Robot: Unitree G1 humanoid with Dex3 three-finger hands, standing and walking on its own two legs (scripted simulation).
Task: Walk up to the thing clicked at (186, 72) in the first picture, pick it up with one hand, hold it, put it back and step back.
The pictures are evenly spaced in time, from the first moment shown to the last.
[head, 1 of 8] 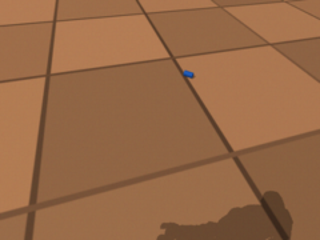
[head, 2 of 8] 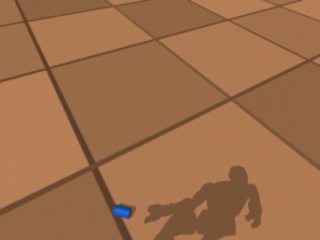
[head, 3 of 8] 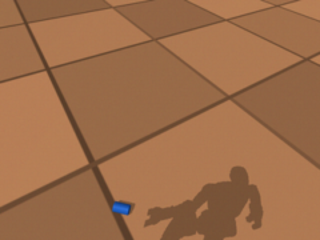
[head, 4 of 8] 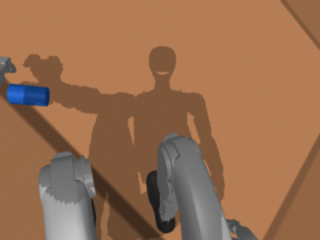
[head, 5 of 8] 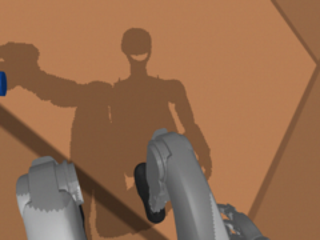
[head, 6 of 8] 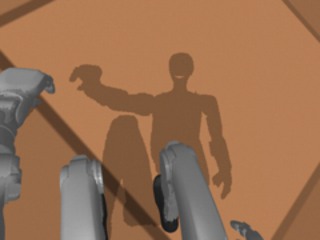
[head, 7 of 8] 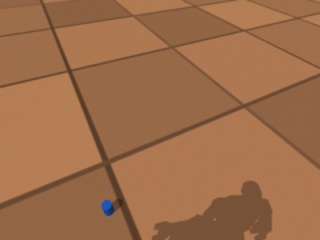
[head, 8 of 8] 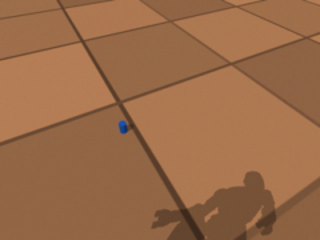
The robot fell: no
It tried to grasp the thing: yes
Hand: left
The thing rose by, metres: 0.67
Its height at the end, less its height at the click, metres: +0.02
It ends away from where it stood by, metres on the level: 0.14
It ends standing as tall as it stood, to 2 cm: no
